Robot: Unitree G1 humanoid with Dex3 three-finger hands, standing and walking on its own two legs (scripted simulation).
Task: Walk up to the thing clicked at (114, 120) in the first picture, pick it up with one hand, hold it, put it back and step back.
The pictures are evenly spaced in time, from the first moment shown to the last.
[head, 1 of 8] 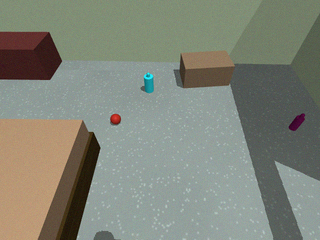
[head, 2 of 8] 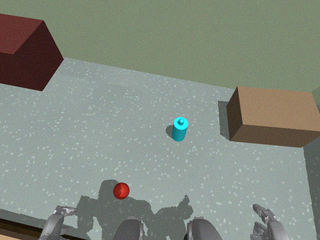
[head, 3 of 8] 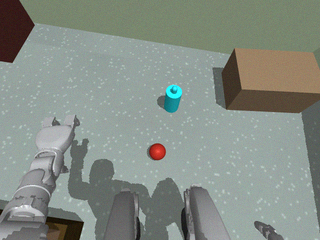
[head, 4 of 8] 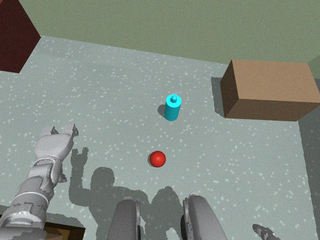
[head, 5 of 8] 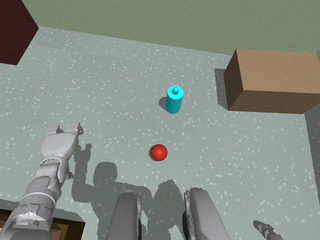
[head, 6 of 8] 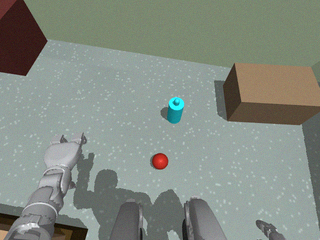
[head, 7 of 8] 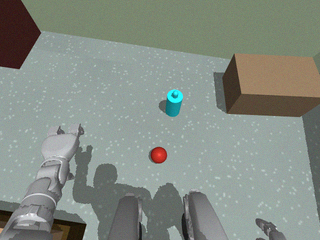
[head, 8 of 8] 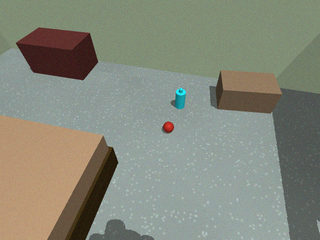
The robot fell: no
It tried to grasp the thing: yes
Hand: left
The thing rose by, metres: 0.00
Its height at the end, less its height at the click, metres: +0.00
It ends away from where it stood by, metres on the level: 0.24
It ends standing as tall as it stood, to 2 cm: yes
